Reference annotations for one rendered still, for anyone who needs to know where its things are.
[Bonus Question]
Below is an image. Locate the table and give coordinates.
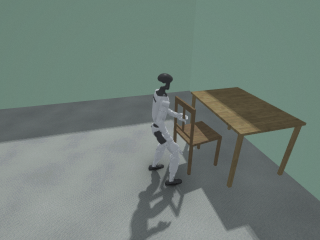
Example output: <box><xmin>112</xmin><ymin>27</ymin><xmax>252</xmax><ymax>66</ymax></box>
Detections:
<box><xmin>190</xmin><ymin>87</ymin><xmax>306</xmax><ymax>188</ymax></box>

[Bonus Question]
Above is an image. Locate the robot right forearm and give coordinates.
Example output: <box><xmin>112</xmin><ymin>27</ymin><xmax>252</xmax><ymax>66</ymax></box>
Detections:
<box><xmin>158</xmin><ymin>120</ymin><xmax>174</xmax><ymax>144</ymax></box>

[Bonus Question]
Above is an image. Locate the robot right hand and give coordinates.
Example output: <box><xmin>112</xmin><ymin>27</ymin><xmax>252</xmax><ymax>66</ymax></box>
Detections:
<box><xmin>169</xmin><ymin>142</ymin><xmax>183</xmax><ymax>158</ymax></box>

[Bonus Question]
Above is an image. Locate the robot right thigh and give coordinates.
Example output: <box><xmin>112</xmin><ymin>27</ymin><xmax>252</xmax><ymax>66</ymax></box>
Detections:
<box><xmin>156</xmin><ymin>131</ymin><xmax>179</xmax><ymax>162</ymax></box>

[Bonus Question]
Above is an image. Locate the robot left hand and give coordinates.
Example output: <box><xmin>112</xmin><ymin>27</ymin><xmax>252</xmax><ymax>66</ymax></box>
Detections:
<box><xmin>177</xmin><ymin>113</ymin><xmax>188</xmax><ymax>124</ymax></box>

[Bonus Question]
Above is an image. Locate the robot left forearm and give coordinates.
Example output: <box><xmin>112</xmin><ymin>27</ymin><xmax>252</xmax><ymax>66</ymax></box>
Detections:
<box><xmin>167</xmin><ymin>108</ymin><xmax>179</xmax><ymax>118</ymax></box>

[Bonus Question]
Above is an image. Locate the chair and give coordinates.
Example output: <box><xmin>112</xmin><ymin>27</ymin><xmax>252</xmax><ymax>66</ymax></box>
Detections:
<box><xmin>173</xmin><ymin>96</ymin><xmax>222</xmax><ymax>175</ymax></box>

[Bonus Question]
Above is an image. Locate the robot left shin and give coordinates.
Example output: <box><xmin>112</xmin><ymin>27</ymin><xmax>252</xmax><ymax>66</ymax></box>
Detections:
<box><xmin>152</xmin><ymin>144</ymin><xmax>166</xmax><ymax>167</ymax></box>

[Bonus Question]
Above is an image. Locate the robot right upper arm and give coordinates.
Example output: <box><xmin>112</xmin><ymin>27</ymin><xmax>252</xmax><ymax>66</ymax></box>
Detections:
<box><xmin>156</xmin><ymin>97</ymin><xmax>170</xmax><ymax>126</ymax></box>

